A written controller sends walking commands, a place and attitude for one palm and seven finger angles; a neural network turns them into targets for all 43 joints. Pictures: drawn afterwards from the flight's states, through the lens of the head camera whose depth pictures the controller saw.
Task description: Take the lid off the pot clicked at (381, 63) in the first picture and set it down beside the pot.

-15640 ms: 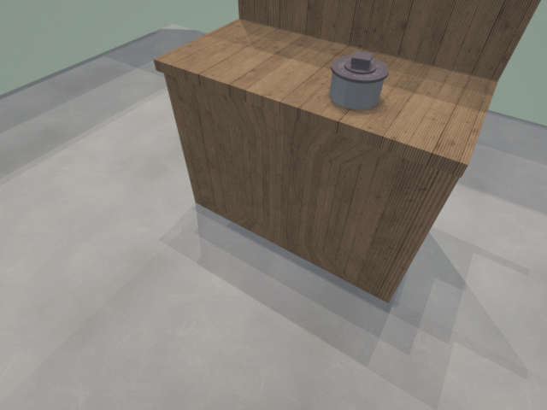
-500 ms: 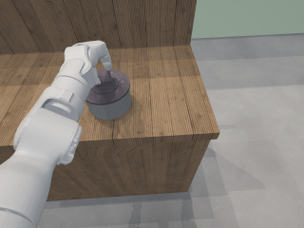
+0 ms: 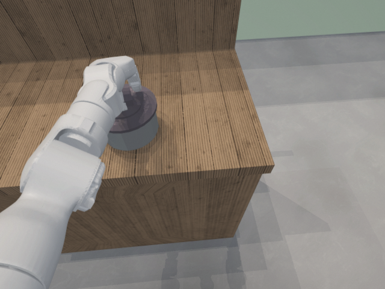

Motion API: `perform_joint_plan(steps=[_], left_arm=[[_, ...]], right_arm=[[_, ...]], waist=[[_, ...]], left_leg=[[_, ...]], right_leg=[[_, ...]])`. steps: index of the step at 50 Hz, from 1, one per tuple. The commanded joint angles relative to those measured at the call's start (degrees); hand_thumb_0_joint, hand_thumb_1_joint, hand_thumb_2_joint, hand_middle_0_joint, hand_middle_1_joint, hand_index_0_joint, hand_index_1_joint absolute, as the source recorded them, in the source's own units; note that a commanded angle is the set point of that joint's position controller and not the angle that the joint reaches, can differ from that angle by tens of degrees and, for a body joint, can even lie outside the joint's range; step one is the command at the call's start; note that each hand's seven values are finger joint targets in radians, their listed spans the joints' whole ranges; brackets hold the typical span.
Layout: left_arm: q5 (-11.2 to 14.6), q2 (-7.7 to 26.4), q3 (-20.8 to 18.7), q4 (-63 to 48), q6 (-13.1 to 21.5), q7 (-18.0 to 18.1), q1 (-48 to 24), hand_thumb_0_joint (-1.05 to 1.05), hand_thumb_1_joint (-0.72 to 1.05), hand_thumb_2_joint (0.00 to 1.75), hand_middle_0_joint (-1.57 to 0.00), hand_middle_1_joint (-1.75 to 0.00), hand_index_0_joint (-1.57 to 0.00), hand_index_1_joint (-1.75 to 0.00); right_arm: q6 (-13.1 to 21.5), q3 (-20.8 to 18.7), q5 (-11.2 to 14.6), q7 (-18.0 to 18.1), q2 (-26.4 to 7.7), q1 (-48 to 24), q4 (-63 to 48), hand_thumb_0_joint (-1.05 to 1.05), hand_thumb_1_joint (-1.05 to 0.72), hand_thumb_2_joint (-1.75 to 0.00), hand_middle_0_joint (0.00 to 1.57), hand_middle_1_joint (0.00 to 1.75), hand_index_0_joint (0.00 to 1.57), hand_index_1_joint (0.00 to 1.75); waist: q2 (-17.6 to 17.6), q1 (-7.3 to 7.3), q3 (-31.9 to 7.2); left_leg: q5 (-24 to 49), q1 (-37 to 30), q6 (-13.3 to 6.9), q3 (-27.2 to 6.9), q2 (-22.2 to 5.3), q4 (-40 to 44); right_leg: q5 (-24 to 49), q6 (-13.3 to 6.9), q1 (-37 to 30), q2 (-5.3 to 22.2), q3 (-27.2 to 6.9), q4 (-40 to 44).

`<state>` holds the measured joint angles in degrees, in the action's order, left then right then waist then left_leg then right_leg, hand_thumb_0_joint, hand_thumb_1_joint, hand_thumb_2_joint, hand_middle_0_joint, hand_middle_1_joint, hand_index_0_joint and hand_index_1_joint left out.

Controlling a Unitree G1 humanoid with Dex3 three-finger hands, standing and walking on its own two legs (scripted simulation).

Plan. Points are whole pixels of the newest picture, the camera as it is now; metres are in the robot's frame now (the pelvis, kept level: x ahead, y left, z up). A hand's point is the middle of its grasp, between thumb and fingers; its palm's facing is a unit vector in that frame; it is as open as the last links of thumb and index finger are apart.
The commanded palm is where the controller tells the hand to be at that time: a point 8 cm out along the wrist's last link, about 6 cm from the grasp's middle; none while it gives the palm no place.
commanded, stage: lower the open fingers around the knob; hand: left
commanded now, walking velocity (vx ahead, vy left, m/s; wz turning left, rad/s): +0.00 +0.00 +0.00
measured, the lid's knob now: (120, 97) +0.52 +0.12 +0.10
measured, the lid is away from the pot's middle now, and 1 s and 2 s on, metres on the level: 0.00 0.00 0.00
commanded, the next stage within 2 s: close the fingers and squeeze the knob in 0.20 s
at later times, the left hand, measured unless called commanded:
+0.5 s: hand (116, 99) +0.49 +0.12 +0.13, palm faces -0.41 -0.07 -0.91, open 10.2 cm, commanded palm +0.50 +0.12 +0.18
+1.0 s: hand (117, 98) +0.49 +0.12 +0.13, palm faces -0.40 -0.07 -0.91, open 8.2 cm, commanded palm +0.50 +0.12 +0.18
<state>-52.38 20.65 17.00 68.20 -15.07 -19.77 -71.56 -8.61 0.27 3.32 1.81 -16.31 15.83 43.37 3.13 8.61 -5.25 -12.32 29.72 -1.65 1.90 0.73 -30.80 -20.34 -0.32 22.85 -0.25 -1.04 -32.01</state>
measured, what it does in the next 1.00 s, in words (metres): stands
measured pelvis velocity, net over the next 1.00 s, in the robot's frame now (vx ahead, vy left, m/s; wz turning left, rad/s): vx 0.00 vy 0.00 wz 0.00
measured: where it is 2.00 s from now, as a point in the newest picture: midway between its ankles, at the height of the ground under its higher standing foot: outside the picture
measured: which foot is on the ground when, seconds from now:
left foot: down 0.00-1.00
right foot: down 0.00-1.00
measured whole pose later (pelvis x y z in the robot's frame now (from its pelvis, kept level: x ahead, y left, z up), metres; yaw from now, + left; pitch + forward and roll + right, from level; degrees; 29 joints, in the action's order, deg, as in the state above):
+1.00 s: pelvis +0.00 +0.00 +0.00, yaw +0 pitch +11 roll +0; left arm -51.5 21.2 15.5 67.0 -13.9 -17.8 -68.7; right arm -8.4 0.3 3.7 2.3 -15.5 15.8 43.5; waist 3.5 8.2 -5.3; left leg -12.5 28.8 -1.8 2.0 0.6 -30.4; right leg -20.0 -0.2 21.7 -0.4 -1.3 -30.9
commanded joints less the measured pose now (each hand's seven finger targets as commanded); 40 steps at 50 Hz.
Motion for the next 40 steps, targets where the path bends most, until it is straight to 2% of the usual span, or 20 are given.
perform_joint_plan(steps=[1, 3, 4, 6, 8, 10, 11, 12, 15, 16, 20, 23, 25, 28, 30, 31, 34, 36, 37, 40], left_arm=[[-0.32, 14.79, -5.93, -15.40, 3.14, 2.55, -31.68, 0.00, -0.36, 1.54, -0.84, -0.08, -0.84, -0.08], [-0.08, 10.10, -2.63, -9.71, 1.91, 2.73, -28.53, 0.00, -0.36, 1.54, -0.84, -0.08, -0.84, -0.08], [-0.29, 9.63, -2.28, -8.27, 1.27, 3.00, -26.99, 0.00, -0.36, 1.54, -0.84, -0.08, -0.84, -0.08], [-0.07, 11.37, -3.48, -8.69, 0.65, 3.46, -26.93, 0.00, -0.36, 1.54, -0.84, -0.08, -0.84, -0.08], [0.42, 13.19, -4.62, -13.78, 1.87, 3.48, -30.06, 0.00, -0.36, 1.54, -0.84, -0.08, -0.84, -0.08], [-0.11, 11.98, -3.99, -11.94, 1.50, 3.16, -26.81, 0.00, -0.36, 1.54, -0.84, -0.08, -0.84, -0.08], [-0.45, 11.42, -3.46, -10.49, 1.07, 2.89, -24.74, 0.00, -0.36, 1.54, -0.84, -0.08, -0.84, -0.08], [-0.63, 13.07, -4.67, -11.41, 1.10, 3.02, -25.18, 0.00, -0.36, 1.54, -0.84, -0.08, -0.84, -0.08], [-0.28, 12.33, -3.55, -12.76, 1.20, 2.88, -26.99, 0.00, -0.36, 1.54, -0.84, -0.08, -0.84, -0.08], [-0.34, 12.37, -3.66, -10.43, 0.78, 2.86, -25.26, 0.00, -0.09, 0.92, -0.47, -0.74, -0.47, -0.74], [0.00, 14.12, -4.24, -10.94, 0.71, 2.72, -27.89, 0.00, -0.06, 0.94, -0.47, -0.81, -0.47, -0.81], [-0.23, 11.26, -2.09, -11.43, 1.19, 2.47, -28.33, 0.00, -0.03, 0.94, -0.48, -0.86, -0.48, -0.86], [-0.48, 10.16, -1.46, -9.85, 1.17, 2.52, -28.01, 0.00, -0.02, 0.95, -0.48, -0.88, -0.48, -0.88], [-0.27, 14.83, -4.99, -11.00, 1.67, 2.80, -28.79, 0.00, 0.01, 0.95, -0.49, -0.92, -0.49, -0.92], [-0.13, 11.84, -2.63, -10.91, 1.57, 2.78, -28.95, 0.00, 0.03, 0.94, -0.50, -0.94, -0.50, -0.94], [-0.14, 10.37, -1.61, -12.28, 1.76, 2.83, -29.91, 0.00, 0.04, 0.94, -0.50, -0.95, -0.50, -0.95], [-0.52, 12.75, -4.07, -15.13, 2.65, 3.07, -29.29, 0.00, 0.07, 0.94, -0.52, -0.98, -0.52, -0.98], [-0.29, 12.37, -4.19, -13.82, 2.46, 3.02, -27.38, 0.00, 0.09, 0.93, -0.53, -1.00, -0.53, -1.00], [-0.27, 11.58, -3.45, -13.74, 2.29, 3.10, -27.42, 0.00, 0.10, 0.93, -0.54, -1.00, -0.54, -1.00], [0.05, 9.48, -1.82, -12.19, 1.69, 3.35, -27.71, 0.00, 0.14, 0.91, -0.56, -1.02, -0.56, -1.02]], right_arm=[[1.81, -3.01, -0.42, 1.04, -7.84, 2.81, -5.55, 0.00, -0.90, -0.90, 0.20, 0.30, 0.20, 0.30], [1.50, -3.15, -0.03, 1.05, -7.82, 3.63, -4.31, 0.00, -0.90, -0.90, 0.20, 0.30, 0.20, 0.30], [1.25, -3.09, 0.35, 1.05, -8.03, 2.98, -4.27, 0.00, -0.90, -0.90, 0.20, 0.30, 0.20, 0.30], [1.29, -2.78, 0.25, 1.08, -8.41, 2.68, -4.44, 0.00, -0.90, -0.90, 0.20, 0.30, 0.20, 0.30], [1.72, -2.90, -0.03, 1.08, -8.20, 2.03, -5.21, 0.00, -0.90, -0.90, 0.20, 0.30, 0.20, 0.30], [1.52, -2.82, -0.12, 0.98, -7.94, 2.24, -4.97, 0.00, -0.90, -0.90, 0.20, 0.30, 0.20, 0.30], [1.30, -2.79, 0.05, 0.87, -7.87, 2.02, -5.03, 0.00, -0.90, -0.90, 0.20, 0.30, 0.20, 0.30], [1.06, -2.76, 0.10, 0.90, -8.05, 1.81, -5.08, 0.00, -0.90, -0.90, 0.20, 0.30, 0.20, 0.30], [0.93, -2.73, 0.20, 1.17, -7.87, 1.00, -5.55, 0.00, -0.90, -0.90, 0.20, 0.30, 0.20, 0.30], [0.84, -2.62, 0.31, 1.34, -7.78, 0.94, -5.33, 0.00, -0.90, -0.90, 0.20, 0.30, 0.20, 0.30], [0.46, -2.49, 0.53, 1.82, -8.14, 0.66, -5.13, 0.00, -0.90, -0.90, 0.20, 0.30, 0.20, 0.30], [0.63, -2.74, 0.44, 1.82, -7.90, 0.60, -5.02, 0.00, -0.90, -0.90, 0.20, 0.30, 0.20, 0.30], [0.60, -2.72, 0.38, 1.75, -7.88, 0.91, -4.63, 0.00, -0.90, -0.90, 0.20, 0.30, 0.20, 0.30], [0.58, -2.68, 0.20, 2.06, -8.10, 0.94, -4.83, 0.00, -0.90, -0.90, 0.20, 0.30, 0.20, 0.30], [0.62, -2.63, 0.49, 2.03, -7.84, 0.79, -4.97, 0.00, -0.90, -0.90, 0.20, 0.30, 0.20, 0.30], [0.83, -2.82, 0.40, 1.86, -7.69, 0.97, -4.94, 0.00, -0.90, -0.90, 0.20, 0.30, 0.20, 0.30], [1.09, -3.13, 0.08, 1.26, -7.75, 1.26, -5.22, 0.00, -0.90, -0.90, 0.20, 0.30, 0.20, 0.30], [0.98, -3.07, 0.10, 1.12, -7.70, 1.48, -5.12, 0.00, -0.90, -0.90, 0.20, 0.30, 0.20, 0.30], [0.97, -3.03, 0.11, 1.02, -7.71, 1.51, -5.11, 0.00, -0.90, -0.90, 0.20, 0.30, 0.20, 0.30], [0.82, -3.14, 0.32, 0.92, -7.81, 1.54, -4.63, 0.00, -0.90, -0.90, 0.20, 0.30, 0.20, 0.30]], waist=[[-2.62, -0.52, -30.60], [-5.28, 0.46, -24.60], [-7.47, 0.54, -20.68], [-7.66, 0.02, -19.08], [-4.48, -0.54, -24.07], [-4.26, -0.70, -24.13], [-4.82, -0.78, -22.59], [-5.16, -0.86, -22.69], [-5.61, -0.46, -22.47], [-7.12, -0.49, -20.93], [-6.63, 0.22, -20.86], [-5.25, 0.56, -22.14], [-4.26, 0.91, -20.21], [-4.88, 0.33, -22.66], [-4.66, 0.73, -23.13], [-3.18, 0.87, -23.40], [-1.26, -0.16, -27.02], [-3.19, -0.34, -25.85], [-2.77, -0.37, -25.20], [-5.06, 0.33, -22.15]], left_leg=[[26.18, -28.32, -3.37, -2.28, 2.27, -2.64], [23.00, -24.97, -3.41, -1.65, 2.30, -1.93], [20.80, -23.24, -3.41, -1.33, 1.95, -1.36], [19.16, -21.74, -3.51, -0.99, 2.31, -0.71], [21.21, -24.28, -3.55, -1.07, 2.46, -0.99], [23.84, -25.13, -3.52, -1.39, 2.49, -1.60], [23.56, -24.28, -3.43, -1.15, 2.48, -1.68], [22.61, -23.74, -3.39, -1.06, 2.30, -1.43], [19.07, -22.83, -3.60, -0.55, 2.64, -0.83], [18.13, -21.92, -3.66, -0.56, 2.71, -0.70], [15.93, -21.33, -3.60, -0.45, 2.65, -0.23], [17.85, -23.49, -3.53, -0.77, 2.50, -1.00], [17.13, -23.71, -3.35, -1.02, 2.45, -1.02], [17.51, -22.75, -3.49, -0.85, 2.58, -1.07], [18.60, -23.59, -3.43, -1.04, 2.51, -1.25], [19.60, -25.00, -3.36, -0.98, 2.38, -1.51], [26.23, -28.72, -3.21, -2.14, 1.81, -2.53], [26.21, -27.60, -3.23, -2.24, 1.89, -2.49], [26.41, -27.43, -3.20, -2.09, 1.93, -2.36], [23.23, -26.04, -3.37, -1.83, 1.99, -1.81]], right_leg=[[30.67, -0.66, -1.29, -3.07, 0.94, 3.17], [28.61, -0.71, 0.68, -3.42, 1.72, 4.11], [27.07, -0.55, 2.00, -3.53, 2.02, 4.53], [27.54, -0.59, 1.05, -3.48, 1.84, 4.77], [29.80, -0.76, -1.30, -2.97, 1.20, 4.32], [30.84, -0.65, -0.90, -3.07, 1.29, 4.10], [30.58, -0.59, -0.64, -3.13, 1.35, 4.21], [30.22, -0.60, -1.22, -3.06, 1.30, 4.22], [29.56, -0.46, -1.93, -2.90, 1.10, 4.71], [28.95, -0.49, -1.71, -2.97, 1.25, 4.86], [27.91, -0.42, -1.74, -2.77, 1.05, 5.14], [27.96, -0.62, -0.22, -2.83, 1.13, 4.92], [25.97, -0.68, 1.99, -3.12, 1.51, 5.04], [28.16, -0.79, -1.02, -2.88, 1.07, 4.64], [28.23, -0.68, -0.10, -2.92, 1.15, 4.43], [28.24, -0.65, 0.80, -3.02, 1.31, 4.50], [29.20, -0.81, 0.97, -3.13, 1.38, 3.76], [29.46, -0.77, 0.70, -3.26, 1.58, 3.83], [29.29, -0.78, 1.11, -3.34, 1.74, 3.84], [27.55, -0.71, 2.31, -3.55, 1.94, 4.56]])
